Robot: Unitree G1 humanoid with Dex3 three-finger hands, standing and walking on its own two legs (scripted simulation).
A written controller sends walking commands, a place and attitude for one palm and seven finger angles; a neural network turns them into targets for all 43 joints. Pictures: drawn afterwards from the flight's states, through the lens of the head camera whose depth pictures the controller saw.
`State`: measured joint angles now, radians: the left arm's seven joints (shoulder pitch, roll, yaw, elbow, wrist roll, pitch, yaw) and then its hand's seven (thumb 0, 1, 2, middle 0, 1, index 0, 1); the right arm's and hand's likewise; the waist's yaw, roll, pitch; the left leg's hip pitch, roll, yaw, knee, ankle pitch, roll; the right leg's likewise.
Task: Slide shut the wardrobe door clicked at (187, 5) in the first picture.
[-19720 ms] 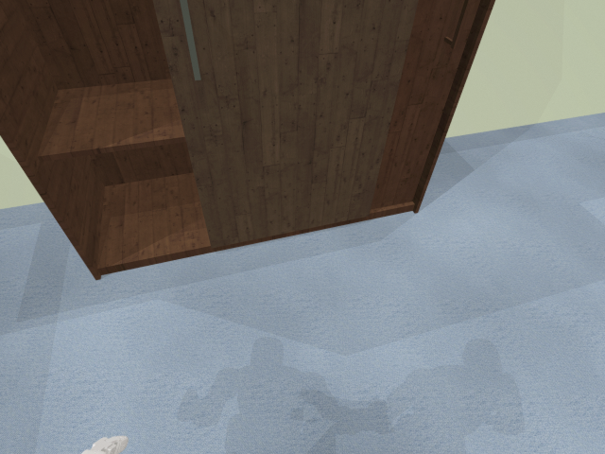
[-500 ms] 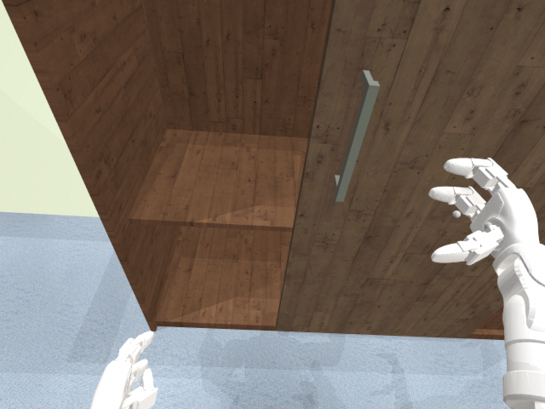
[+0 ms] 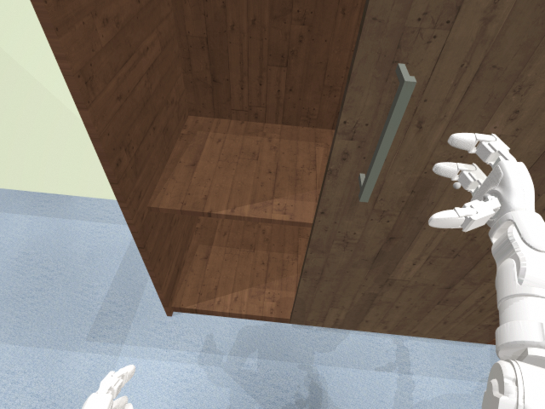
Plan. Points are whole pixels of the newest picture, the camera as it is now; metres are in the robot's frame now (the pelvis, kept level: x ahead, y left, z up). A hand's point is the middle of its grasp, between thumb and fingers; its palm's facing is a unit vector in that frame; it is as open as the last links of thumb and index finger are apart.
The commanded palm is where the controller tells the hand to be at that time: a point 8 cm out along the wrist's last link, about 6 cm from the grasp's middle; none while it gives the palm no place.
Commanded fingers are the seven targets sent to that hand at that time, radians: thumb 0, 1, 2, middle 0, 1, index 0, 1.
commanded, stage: move the hooked fingers beside the handle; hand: right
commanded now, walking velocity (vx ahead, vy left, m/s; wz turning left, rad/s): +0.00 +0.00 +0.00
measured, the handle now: (380, 141) +0.51 -0.12 +0.15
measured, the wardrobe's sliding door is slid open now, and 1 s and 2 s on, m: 0.45 0.45 0.45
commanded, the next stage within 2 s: feel for the door with the fingertips in 1.16 s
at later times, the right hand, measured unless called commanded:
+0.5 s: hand (428, 155) +0.47 -0.19 +0.16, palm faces +0.03 +1.00 -0.02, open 14.0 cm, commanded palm +0.44 -0.24 +0.16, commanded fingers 0.00 0.50 -0.30 0.30 1.20 0.30 1.20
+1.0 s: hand (436, 165) +0.45 -0.20 +0.16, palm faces +0.05 +1.00 -0.02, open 14.0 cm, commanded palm +0.43 -0.24 +0.15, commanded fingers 0.00 0.50 -0.30 0.30 1.20 0.30 1.20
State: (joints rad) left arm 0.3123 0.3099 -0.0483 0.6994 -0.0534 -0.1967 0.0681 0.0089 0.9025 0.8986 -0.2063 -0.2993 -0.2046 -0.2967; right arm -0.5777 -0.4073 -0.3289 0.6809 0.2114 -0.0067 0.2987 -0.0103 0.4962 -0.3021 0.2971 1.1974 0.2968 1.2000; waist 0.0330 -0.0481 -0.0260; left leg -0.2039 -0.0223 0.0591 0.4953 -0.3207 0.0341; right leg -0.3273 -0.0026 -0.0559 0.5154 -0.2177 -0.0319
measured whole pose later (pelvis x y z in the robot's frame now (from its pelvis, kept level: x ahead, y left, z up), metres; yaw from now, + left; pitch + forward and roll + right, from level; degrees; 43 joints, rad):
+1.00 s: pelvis +0.00 +0.00 -0.01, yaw +1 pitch +5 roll +1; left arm 0.35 0.31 -0.03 0.67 -0.05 -0.12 0.03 0.01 0.90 0.90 -0.21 -0.30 -0.20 -0.30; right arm -0.78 -0.45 -0.35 0.98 0.14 -0.11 0.23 -0.01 0.50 -0.30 0.30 1.20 0.30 1.20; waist 0.08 -0.04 -0.05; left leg -0.31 -0.03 0.05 0.56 -0.35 0.03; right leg -0.43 -0.01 -0.06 0.59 -0.25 -0.03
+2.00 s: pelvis +0.00 +0.01 -0.01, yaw +0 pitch +5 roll +0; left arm 0.35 0.31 -0.03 0.71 -0.04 -0.12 0.02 0.01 0.90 0.90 -0.21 -0.30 -0.20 -0.30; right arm -0.85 -0.35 -0.30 1.00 0.14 -0.12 0.14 -0.01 0.50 -0.30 0.30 1.20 0.30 1.20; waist 0.07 -0.05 -0.06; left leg -0.31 -0.04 0.06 0.58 -0.35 0.05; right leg -0.43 -0.02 -0.05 0.58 -0.25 -0.02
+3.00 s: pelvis -0.01 -0.01 -0.01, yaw +1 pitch +6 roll +1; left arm 0.34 0.29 -0.03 0.71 -0.03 -0.15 0.00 0.01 0.90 0.90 -0.21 -0.30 -0.20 -0.30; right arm -0.86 -0.27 -0.25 0.97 0.12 -0.15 0.05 -0.01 0.50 -0.30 0.30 1.20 0.30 1.20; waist 0.08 -0.05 -0.06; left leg -0.35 -0.02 0.05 0.60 -0.35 0.03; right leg -0.46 -0.01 -0.06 0.61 -0.25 -0.04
